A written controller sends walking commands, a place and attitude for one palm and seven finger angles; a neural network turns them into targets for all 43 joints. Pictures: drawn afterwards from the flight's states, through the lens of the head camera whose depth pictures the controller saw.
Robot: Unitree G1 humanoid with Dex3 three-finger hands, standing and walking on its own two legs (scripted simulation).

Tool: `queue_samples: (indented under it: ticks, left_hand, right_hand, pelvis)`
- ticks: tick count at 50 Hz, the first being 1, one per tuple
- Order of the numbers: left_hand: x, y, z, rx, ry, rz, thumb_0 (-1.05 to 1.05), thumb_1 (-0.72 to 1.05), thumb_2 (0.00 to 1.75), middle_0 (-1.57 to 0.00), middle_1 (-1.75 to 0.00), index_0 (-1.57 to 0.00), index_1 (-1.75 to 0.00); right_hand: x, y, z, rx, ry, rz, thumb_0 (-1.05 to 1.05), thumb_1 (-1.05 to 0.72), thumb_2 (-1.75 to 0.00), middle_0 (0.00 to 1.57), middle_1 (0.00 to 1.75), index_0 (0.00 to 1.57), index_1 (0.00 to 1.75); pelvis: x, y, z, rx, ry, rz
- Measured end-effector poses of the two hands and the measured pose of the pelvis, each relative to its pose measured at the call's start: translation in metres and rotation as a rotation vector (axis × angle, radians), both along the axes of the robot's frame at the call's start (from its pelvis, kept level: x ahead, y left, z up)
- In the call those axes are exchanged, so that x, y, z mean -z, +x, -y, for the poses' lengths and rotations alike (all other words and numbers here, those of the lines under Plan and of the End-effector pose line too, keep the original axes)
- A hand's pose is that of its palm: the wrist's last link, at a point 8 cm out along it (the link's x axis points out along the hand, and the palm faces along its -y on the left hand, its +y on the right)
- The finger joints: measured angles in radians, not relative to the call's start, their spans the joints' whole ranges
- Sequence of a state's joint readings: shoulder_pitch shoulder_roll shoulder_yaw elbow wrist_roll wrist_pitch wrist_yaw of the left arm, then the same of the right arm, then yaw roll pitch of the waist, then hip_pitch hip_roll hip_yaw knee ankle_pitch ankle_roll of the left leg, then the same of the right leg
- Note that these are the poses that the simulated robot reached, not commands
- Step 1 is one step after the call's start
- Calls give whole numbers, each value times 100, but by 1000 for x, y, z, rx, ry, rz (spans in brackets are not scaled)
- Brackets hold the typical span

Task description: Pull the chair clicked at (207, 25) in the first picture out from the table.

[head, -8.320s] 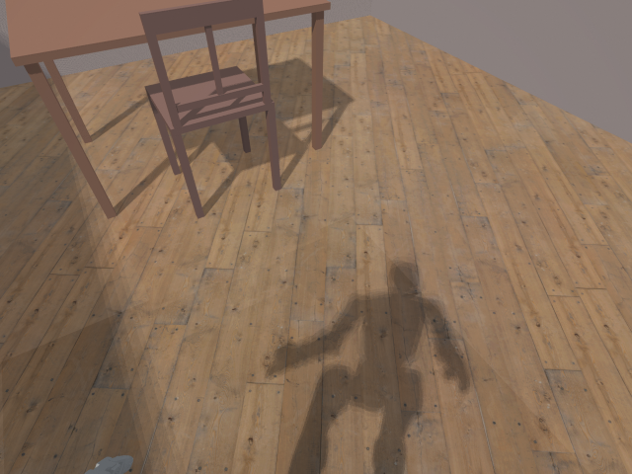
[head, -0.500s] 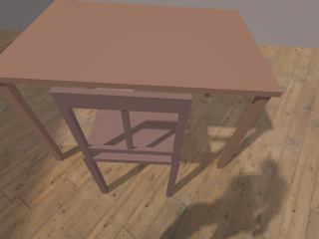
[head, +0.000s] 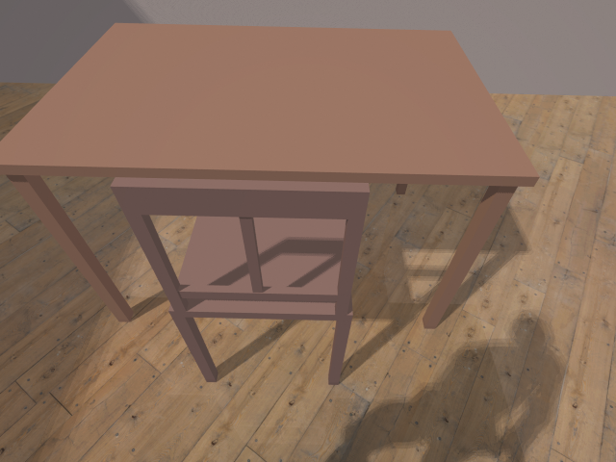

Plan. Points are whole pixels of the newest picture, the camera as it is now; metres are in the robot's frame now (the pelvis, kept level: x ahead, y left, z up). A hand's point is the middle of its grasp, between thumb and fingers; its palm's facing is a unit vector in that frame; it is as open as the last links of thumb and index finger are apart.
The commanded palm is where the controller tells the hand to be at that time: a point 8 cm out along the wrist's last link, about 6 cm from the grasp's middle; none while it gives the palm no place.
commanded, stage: look again from close up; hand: left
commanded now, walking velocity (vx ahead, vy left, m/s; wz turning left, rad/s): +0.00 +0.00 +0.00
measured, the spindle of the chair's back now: (252, 255) +0.49 +0.14 -0.10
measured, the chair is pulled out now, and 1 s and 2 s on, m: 0.00 0.00 0.00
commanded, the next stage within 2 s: shuffle to correct the standing spot in 1.08 s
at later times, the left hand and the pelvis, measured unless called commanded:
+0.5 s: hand out of the picture -0.04 +0.18 -0.18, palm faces +0.04 -0.98 -0.20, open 7.3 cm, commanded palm none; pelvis -0.05 +0.01 -0.01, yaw +1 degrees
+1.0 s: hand out of the picture -0.07 +0.20 -0.18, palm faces +0.01 -0.98 -0.19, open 7.3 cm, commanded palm none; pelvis -0.06 +0.02 -0.01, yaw +0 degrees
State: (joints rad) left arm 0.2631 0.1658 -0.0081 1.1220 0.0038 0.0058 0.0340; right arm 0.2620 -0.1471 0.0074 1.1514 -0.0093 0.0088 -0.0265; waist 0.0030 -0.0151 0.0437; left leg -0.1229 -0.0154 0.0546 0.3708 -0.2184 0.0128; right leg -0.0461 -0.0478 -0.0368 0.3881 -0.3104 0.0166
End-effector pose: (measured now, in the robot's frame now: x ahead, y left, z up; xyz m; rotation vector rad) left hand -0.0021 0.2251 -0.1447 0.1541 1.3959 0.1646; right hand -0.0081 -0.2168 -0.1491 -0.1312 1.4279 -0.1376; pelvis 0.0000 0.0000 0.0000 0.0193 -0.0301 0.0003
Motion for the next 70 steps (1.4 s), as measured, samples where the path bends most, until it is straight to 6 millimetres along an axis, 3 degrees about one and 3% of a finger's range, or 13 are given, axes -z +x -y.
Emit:
queue_samples:
  ticks: [6, 20, 26, 34, 49, 62, 70]
  left_hand:
    - [-1, -16, -1, 8, 25, 33, 1, 91, 90, -20, -30, -20, -30]
    - [6, -39, -2, -5, 10, 64, 1, 91, 90, -20, -30, -20, -30]
    - [9, -47, -5, -2, -8, 60, 1, 91, 90, -20, -30, -20, -30]
    - [9, -59, -13, 2, -15, 26, 1, 91, 90, -20, -30, -20, -30]
    - [7, -69, -22, 10, -12, -21, 1, 91, 90, -20, -30, -20, -30]
    - [8, -62, -13, 20, -36, -18, 1, 91, 90, -20, -30, -20, -30]
    - [9, -57, -7, 15, -42, -41, 1, 91, 90, -20, -30, -20, -30]
  right_hand:
    - [4, -4, 9, -8, 1, 39, 0, -92, -90, 20, 30, 20, 30]
    - [1, 22, 11, -45, -17, 171, 0, -92, -90, 20, 30, 20, 30]
    - [-2, 14, 6, -47, -24, 166, 0, -92, -90, 20, 30, 20, 30]
    - [-2, -10, 0, -32, -31, 110, 0, -93, -90, 20, 30, 20, 30]
    - [1, -45, -16, 8, -8, 17, 0, -92, -90, 20, 30, 20, 30]
    - [-1, -43, -18, 23, -10, 17, 1, -93, -90, 20, 30, 20, 30]
    - [2, -38, -17, 42, 4, 7, 0, -92, -90, 20, 30, 20, 30]
  pelvis:
    - [6, -17, 4, -11, -9, -10]
    - [10, -43, -1, -12, -21, 16]
    - [9, -50, -6, -8, -23, 14]
    - [8, -57, -14, -4, -25, 7]
    - [5, -59, -23, 5, -21, -5]
    - [4, -54, -24, 14, -19, -9]
    - [5, -37, -17, 16, -8, -22]
